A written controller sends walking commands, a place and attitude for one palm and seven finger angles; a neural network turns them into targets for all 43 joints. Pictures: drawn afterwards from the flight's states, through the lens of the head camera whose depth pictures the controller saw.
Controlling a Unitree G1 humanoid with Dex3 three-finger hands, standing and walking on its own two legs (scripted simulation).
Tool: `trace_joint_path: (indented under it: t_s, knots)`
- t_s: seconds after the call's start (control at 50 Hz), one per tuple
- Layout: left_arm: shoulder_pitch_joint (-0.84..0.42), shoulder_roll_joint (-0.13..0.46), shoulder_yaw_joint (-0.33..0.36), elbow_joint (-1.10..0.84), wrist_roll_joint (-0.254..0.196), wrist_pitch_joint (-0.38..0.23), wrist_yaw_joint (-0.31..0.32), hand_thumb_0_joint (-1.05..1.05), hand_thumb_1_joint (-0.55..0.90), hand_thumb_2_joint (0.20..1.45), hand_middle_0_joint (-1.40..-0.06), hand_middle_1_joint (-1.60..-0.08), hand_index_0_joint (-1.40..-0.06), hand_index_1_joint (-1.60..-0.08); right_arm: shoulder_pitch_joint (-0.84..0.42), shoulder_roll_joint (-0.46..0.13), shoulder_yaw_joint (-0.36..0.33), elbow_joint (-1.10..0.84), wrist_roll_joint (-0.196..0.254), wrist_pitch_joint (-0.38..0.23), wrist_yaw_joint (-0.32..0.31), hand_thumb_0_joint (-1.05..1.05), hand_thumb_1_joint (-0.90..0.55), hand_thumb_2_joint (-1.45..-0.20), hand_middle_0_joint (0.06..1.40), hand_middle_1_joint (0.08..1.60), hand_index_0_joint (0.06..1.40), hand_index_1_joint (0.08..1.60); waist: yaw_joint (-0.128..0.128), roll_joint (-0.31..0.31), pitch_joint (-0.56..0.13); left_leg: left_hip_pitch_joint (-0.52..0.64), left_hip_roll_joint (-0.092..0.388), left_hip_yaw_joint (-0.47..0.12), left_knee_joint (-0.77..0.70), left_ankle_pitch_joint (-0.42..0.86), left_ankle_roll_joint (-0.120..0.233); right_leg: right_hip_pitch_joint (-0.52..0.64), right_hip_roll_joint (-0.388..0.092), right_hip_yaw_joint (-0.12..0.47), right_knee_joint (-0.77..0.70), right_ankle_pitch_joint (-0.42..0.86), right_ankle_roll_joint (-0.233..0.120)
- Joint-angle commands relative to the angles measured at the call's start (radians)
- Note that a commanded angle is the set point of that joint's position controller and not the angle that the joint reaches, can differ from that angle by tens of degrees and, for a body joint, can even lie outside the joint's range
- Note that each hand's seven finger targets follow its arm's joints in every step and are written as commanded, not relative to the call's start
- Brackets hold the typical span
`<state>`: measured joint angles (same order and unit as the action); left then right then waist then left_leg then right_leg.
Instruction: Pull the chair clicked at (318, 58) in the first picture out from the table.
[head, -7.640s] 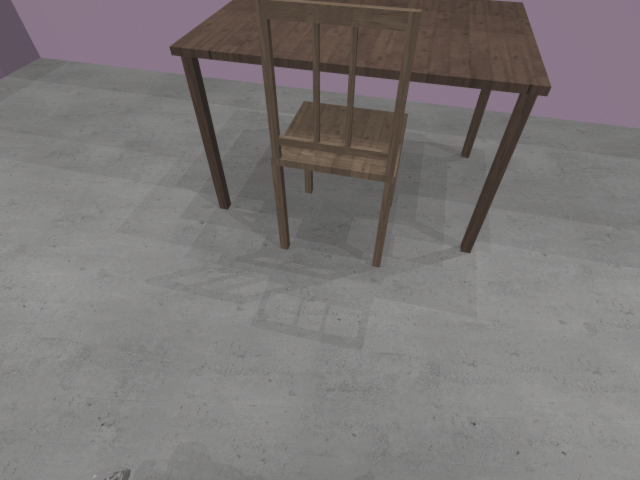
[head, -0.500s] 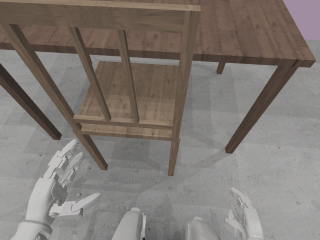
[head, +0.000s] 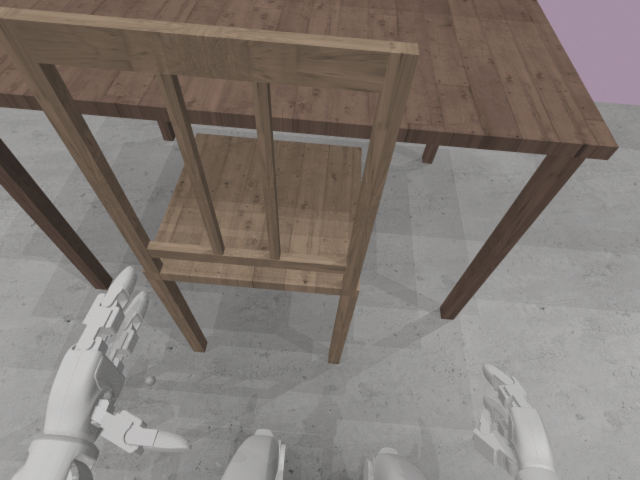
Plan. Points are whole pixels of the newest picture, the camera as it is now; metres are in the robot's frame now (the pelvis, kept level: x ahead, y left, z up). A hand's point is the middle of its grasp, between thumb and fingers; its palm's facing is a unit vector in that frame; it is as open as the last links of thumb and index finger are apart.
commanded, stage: raise the hand toward the chair's back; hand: left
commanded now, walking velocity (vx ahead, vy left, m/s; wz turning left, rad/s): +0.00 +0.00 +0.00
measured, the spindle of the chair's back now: (199, 183) +0.49 +0.21 +0.05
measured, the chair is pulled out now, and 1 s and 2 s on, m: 0.00 0.00 0.00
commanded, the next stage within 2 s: aim the fingers beside a spindle in 0.82 s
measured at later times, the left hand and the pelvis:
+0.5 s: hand (148, 346) +0.25 +0.21 +0.06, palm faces -0.02 -1.00 -0.07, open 16.9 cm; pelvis +0.01 +0.00 +0.01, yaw +0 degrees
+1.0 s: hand (158, 349) +0.25 +0.20 +0.05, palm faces -0.01 -1.00 -0.06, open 16.9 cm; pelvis +0.01 -0.01 +0.01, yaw +0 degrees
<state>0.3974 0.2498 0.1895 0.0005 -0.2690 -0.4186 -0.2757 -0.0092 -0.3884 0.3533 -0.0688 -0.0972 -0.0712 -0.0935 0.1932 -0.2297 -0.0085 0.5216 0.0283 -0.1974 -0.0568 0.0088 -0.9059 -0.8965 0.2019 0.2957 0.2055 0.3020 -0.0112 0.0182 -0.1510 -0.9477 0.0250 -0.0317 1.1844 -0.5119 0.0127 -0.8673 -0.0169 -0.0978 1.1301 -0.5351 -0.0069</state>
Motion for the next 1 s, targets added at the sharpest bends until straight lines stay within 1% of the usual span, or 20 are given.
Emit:
trace_joint_path:
  t_s: [0.0,0.08,0.14,0.22,0.3,0.34,0.4,0.44,0.46,0.48,0.54,0.58,0.64,0.68,0.76,0.82,0.84,0.9,0.94,0.98]
  knots:
    - [-0.068,0.125,0.080,-0.205,-0.026,-0.055,-0.009,0.000,-0.500,0.300,-0.060,-0.080,-0.060,-0.080,-0.007,-0.141,-0.052,-0.138,0.004,-0.042,-0.007,0.000,-0.900,-0.900,0.200,0.300,0.200,0.300,-0.011,0.062,-0.202,0.238,-0.016,-0.020,-0.201,0.228,0.006,0.081,0.032,0.021,-0.177,0.173,-0.020]
    - [-0.092,0.133,0.085,-0.198,-0.023,-0.044,-0.008,0.000,-0.500,0.300,-0.060,-0.080,-0.060,-0.080,-0.002,-0.141,-0.048,-0.139,0.003,-0.043,-0.007,0.000,-0.900,-0.900,0.200,0.300,0.200,0.300,-0.012,0.079,-0.204,0.269,-0.012,-0.026,-0.212,0.247,0.002,0.073,0.032,0.013,-0.177,0.184,-0.020]
    - [-0.106,0.146,0.105,-0.163,-0.026,-0.034,-0.008,0.000,-0.500,0.300,-0.060,-0.080,-0.060,-0.080,0.000,-0.147,-0.046,-0.136,0.003,-0.042,-0.008,0.000,-0.900,-0.900,0.200,0.300,0.200,0.300,-0.010,0.041,-0.201,0.258,-0.013,-0.031,-0.221,0.239,0.003,0.090,0.034,0.012,-0.185,0.178,-0.020]
    - [-0.142,0.149,0.104,-0.153,-0.029,-0.026,-0.020,0.000,-0.500,0.300,-0.060,-0.080,-0.060,-0.080,0.008,-0.153,-0.045,-0.134,0.006,-0.043,-0.010,0.000,-0.900,-0.900,0.200,0.300,0.200,0.300,-0.011,0.051,-0.208,0.269,-0.015,-0.028,-0.232,0.240,0.002,0.100,0.029,0.013,-0.194,0.180,-0.019]
    - [-0.178,0.165,0.120,-0.134,-0.037,-0.021,-0.025,0.000,-0.500,0.300,-0.060,-0.080,-0.060,-0.080,0.013,-0.158,-0.045,-0.129,0.008,-0.046,-0.014,0.000,-0.900,-0.900,0.200,0.300,0.200,0.300,-0.012,0.042,-0.206,0.266,-0.017,-0.020,-0.233,0.240,0.004,0.115,0.027,0.021,-0.209,0.186,-0.017]
    - [-0.150,0.163,0.125,-0.114,-0.039,-0.020,-0.028,0.000,-0.500,0.300,-0.060,-0.080,-0.060,-0.080,0.012,-0.157,-0.047,-0.128,0.008,-0.049,-0.014,0.000,-0.900,-0.900,0.200,0.300,0.200,0.300,-0.006,0.023,-0.211,0.264,-0.018,-0.017,-0.234,0.256,0.006,0.132,0.027,0.022,-0.212,0.200,-0.017]
    - [-0.144,0.150,0.114,-0.122,-0.040,-0.025,-0.027,0.000,-0.500,0.300,-0.060,-0.080,-0.060,-0.080,0.017,-0.155,-0.050,-0.129,0.009,-0.050,-0.009,0.000,-0.900,-0.900,0.200,0.300,0.200,0.300,-0.003,0.048,-0.211,0.281,-0.019,-0.013,-0.240,0.279,0.004,0.137,0.025,0.022,-0.213,0.222,-0.017]
    - [-0.138,0.166,0.131,-0.111,-0.037,-0.027,-0.018,0.000,-0.500,0.300,-0.060,-0.080,-0.060,-0.080,0.017,-0.155,-0.052,-0.124,0.007,-0.049,-0.009,0.000,-0.900,-0.900,0.200,0.300,0.200,0.300,-0.003,0.024,-0.211,0.267,-0.019,-0.011,-0.234,0.282,0.006,0.147,0.025,0.025,-0.212,0.231,-0.015]
    - [-0.145,0.159,0.121,-0.133,-0.036,-0.035,-0.016,0.000,-0.500,0.300,-0.060,-0.080,-0.060,-0.080,0.017,-0.155,-0.052,-0.127,0.007,-0.051,-0.007,0.000,-0.900,-0.900,0.200,0.300,0.200,0.300,-0.002,0.049,-0.213,0.273,-0.020,-0.009,-0.236,0.285,0.004,0.148,0.022,0.026,-0.211,0.234,-0.016]
    - [-0.152,0.162,0.119,-0.136,-0.032,-0.040,-0.013,0.000,-0.500,0.300,-0.060,-0.080,-0.060,-0.080,0.018,-0.154,-0.052,-0.125,0.006,-0.052,-0.006,0.000,-0.900,-0.900,0.200,0.300,0.200,0.300,-0.005,0.059,-0.214,0.282,-0.018,-0.010,-0.238,0.284,0.003,0.137,0.023,0.024,-0.210,0.227,-0.017]
    - [-0.136,0.168,0.133,-0.111,-0.030,-0.049,-0.005,0.000,-0.500,0.300,-0.060,-0.080,-0.060,-0.080,0.018,-0.155,-0.056,-0.118,0.004,-0.049,-0.006,0.000,-0.900,-0.900,0.200,0.300,0.200,0.300,-0.007,0.025,-0.210,0.267,-0.016,-0.008,-0.230,0.287,0.006,0.140,0.026,0.026,-0.209,0.236,-0.015]
    - [-0.163,0.157,0.116,-0.137,-0.031,-0.058,-0.007,0.000,-0.500,0.300,-0.060,-0.080,-0.060,-0.080,0.017,-0.154,-0.054,-0.119,0.005,-0.049,-0.004,0.000,-0.900,-0.900,0.200,0.300,0.200,0.300,-0.010,0.057,-0.211,0.275,-0.018,-0.006,-0.232,0.279,0.004,0.135,0.021,0.027,-0.208,0.230,-0.015]
    - [-0.152,0.168,0.128,-0.105,-0.033,-0.056,-0.010,0.000,-0.500,0.300,-0.060,-0.080,-0.060,-0.080,0.017,-0.156,-0.054,-0.115,0.004,-0.046,-0.006,0.000,-0.900,-0.900,0.200,0.300,0.200,0.300,-0.011,0.022,-0.207,0.260,-0.018,-0.004,-0.226,0.275,0.009,0.144,0.025,0.034,-0.214,0.234,-0.014]
    - [-0.161,0.157,0.115,-0.115,-0.033,-0.058,-0.017,0.000,-0.500,0.300,-0.060,-0.080,-0.060,-0.080,0.016,-0.154,-0.052,-0.118,0.005,-0.045,-0.005,0.000,-0.900,-0.900,0.200,0.300,0.200,0.300,-0.013,0.045,-0.211,0.260,-0.021,0.001,-0.226,0.265,0.008,0.149,0.021,0.038,-0.217,0.230,-0.013]
    - [-0.156,0.152,0.117,-0.085,-0.038,-0.051,-0.024,0.000,-0.500,0.300,-0.060,-0.080,-0.060,-0.080,0.015,-0.152,-0.051,-0.115,0.006,-0.042,-0.007,0.000,-0.900,-0.900,0.200,0.300,0.200,0.300,-0.018,0.008,-0.201,0.243,-0.022,0.004,-0.215,0.265,0.012,0.157,0.022,0.046,-0.223,0.243,-0.010]
    - [-0.178,0.157,0.115,-0.102,-0.042,-0.057,-0.033,0.000,-0.500,0.300,-0.060,-0.080,-0.060,-0.080,0.009,-0.152,-0.049,-0.116,0.005,-0.045,-0.009,0.000,-0.900,-0.900,0.200,0.300,0.200,0.300,-0.018,0.031,-0.210,0.239,-0.023,0.007,-0.208,0.254,0.012,0.156,0.020,0.054,-0.225,0.232,-0.009]
    - [-0.174,0.167,0.129,-0.090,-0.042,-0.055,-0.030,0.000,-0.500,0.300,-0.060,-0.080,-0.060,-0.080,0.011,-0.151,-0.049,-0.112,0.004,-0.044,-0.009,0.000,-0.900,-0.900,0.200,0.300,0.200,0.300,-0.019,0.003,-0.203,0.232,-0.022,0.005,-0.206,0.255,0.014,0.160,0.022,0.054,-0.227,0.231,-0.009]
    - [-0.181,0.157,0.116,-0.108,-0.043,-0.059,-0.036,0.000,-0.500,0.300,-0.060,-0.080,-0.060,-0.080,0.007,-0.150,-0.048,-0.116,0.005,-0.046,-0.009,0.000,-0.900,-0.900,0.200,0.300,0.200,0.300,-0.018,0.031,-0.218,0.241,-0.023,0.009,-0.204,0.259,0.015,0.162,0.019,0.057,-0.225,0.236,-0.009]
    - [-0.187,0.180,0.144,-0.067,-0.040,-0.057,-0.032,0.000,-0.500,0.300,-0.060,-0.080,-0.060,-0.080,0.010,-0.152,-0.048,-0.103,0.002,-0.043,-0.011,0.000,-0.900,-0.900,0.200,0.300,0.200,0.300,-0.021,0.004,-0.202,0.221,-0.021,0.006,-0.195,0.263,0.015,0.156,0.021,0.058,-0.221,0.244,-0.008]
    - [-0.238,0.170,0.131,-0.065,-0.039,-0.065,-0.038,0.000,-0.500,0.300,-0.060,-0.080,-0.060,-0.080,0.010,-0.154,-0.047,-0.099,0.002,-0.044,-0.011,0.000,-0.900,-0.900,0.200,0.300,0.200,0.300,-0.030,0.019,-0.205,0.217,-0.021,0.007,-0.187,0.251,0.014,0.135,0.019,0.059,-0.213,0.232,-0.007]
